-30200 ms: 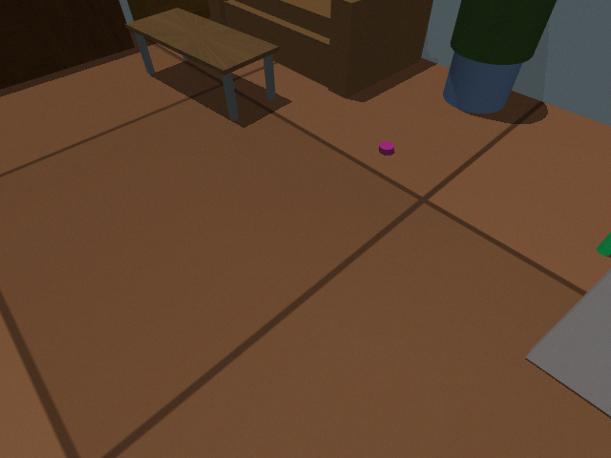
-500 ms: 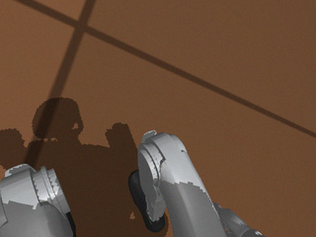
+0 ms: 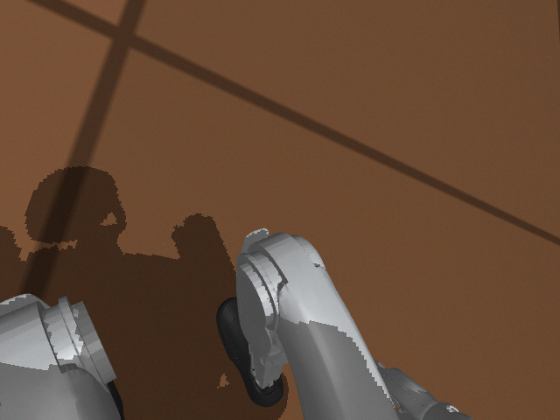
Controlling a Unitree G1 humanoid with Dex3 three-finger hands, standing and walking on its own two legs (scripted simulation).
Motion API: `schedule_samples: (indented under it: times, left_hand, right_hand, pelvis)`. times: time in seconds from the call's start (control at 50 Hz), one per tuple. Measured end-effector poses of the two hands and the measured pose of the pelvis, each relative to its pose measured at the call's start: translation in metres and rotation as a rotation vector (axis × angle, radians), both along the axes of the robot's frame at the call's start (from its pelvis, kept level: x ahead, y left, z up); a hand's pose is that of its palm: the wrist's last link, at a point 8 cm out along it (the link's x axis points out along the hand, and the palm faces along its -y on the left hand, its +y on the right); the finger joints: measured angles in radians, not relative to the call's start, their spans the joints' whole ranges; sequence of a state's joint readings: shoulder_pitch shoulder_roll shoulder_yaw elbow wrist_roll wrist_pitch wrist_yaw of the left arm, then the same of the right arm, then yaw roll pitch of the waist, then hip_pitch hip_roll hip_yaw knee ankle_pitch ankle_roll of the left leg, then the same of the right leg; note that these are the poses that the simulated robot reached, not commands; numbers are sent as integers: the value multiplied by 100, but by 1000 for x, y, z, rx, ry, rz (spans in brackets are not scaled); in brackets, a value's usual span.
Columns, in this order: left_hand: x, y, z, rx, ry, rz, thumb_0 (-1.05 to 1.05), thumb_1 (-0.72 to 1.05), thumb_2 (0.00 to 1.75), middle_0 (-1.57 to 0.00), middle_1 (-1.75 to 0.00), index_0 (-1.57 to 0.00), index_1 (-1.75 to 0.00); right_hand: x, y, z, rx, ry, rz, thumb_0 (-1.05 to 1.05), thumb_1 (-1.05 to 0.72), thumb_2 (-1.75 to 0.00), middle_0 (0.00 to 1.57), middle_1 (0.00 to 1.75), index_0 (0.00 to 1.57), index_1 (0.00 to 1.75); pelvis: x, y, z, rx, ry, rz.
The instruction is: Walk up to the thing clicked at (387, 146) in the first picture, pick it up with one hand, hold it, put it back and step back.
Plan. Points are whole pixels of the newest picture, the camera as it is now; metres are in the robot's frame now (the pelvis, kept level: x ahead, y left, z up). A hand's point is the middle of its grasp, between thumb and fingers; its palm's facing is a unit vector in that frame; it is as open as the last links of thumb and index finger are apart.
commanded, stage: rest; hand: left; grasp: from above
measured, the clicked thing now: out of the picture +0.43 +0.36 -0.28
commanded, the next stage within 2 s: open in 0.02 s
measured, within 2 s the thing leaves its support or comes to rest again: neither
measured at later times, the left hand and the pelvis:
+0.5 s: hand out of the picture +0.42 +0.35 -0.25, palm faces -0.42 -0.19 -0.89, open 11.7 cm; pelvis +0.00 +0.00 +0.00, yaw +0 degrees
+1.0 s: hand out of the picture +0.42 +0.35 -0.25, palm faces -0.42 -0.19 -0.89, open 13.8 cm; pelvis +0.00 +0.00 +0.00, yaw +0 degrees
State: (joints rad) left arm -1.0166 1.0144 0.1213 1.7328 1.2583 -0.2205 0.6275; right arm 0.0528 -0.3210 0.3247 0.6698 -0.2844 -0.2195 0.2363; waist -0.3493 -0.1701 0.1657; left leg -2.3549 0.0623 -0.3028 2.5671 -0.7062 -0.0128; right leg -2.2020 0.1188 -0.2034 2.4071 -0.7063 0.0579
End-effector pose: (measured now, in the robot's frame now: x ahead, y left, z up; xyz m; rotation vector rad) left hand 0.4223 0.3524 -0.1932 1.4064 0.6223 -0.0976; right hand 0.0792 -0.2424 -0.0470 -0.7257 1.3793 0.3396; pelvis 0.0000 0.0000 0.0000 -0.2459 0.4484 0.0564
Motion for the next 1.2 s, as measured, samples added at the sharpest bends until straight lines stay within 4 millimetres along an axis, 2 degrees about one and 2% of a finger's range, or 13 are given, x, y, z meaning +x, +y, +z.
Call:
schedule_samples:
  times: [0.2, 0.32, 0.54, 0.8, 1.1, 1.2]
  left_hand:
    - [1, 0, 0, 2, 0, 8, 0, 7, 39, -63, -54, -77, -55]
    - [-2, 2, -2, 4, 8, 10, 0, 7, 43, -56, -59, -66, -59]
    - [0, 6, -3, 0, -2, 15, 0, -17, 66, -35, -78, -38, -76]
    - [-1, 6, -2, 0, 8, 8, 0, -39, 85, -15, -98, -17, -96]
    - [1, 5, -1, -3, -8, 8, 0, -45, 91, -8, -105, -11, -102]
    - [6, 8, 8, 11, -40, -13, 0, -46, 93, -8, -103, -10, -101]
  right_hand:
    - [2, 1, 0, 10, -16, 19, 0, -91, -89, 20, 30, 20, 30]
    - [1, 1, 1, 7, -12, 24, 0, -91, -89, 20, 30, 20, 30]
    - [0, 1, 4, 1, 2, 29, 0, -90, -89, 20, 30, 20, 30]
    - [1, 2, 3, 10, 1, 31, 0, -90, -89, 20, 30, 20, 30]
    - [0, 0, 3, 2, 10, 37, 0, -90, -89, 20, 30, 20, 30]
    - [1, -1, 3, 1, 10, 25, 0, -90, -89, 20, 30, 20, 30]
  pelvis:
    - [-2, 1, -1, 0, -13, -3]
    - [-3, 0, -1, -1, -17, -4]
    - [-2, 1, 0, -8, -14, -3]
    - [-2, 0, 1, -7, -12, -4]
    - [-3, 0, 1, -5, -12, -6]
    - [-1, -1, 2, -4, -4, -3]
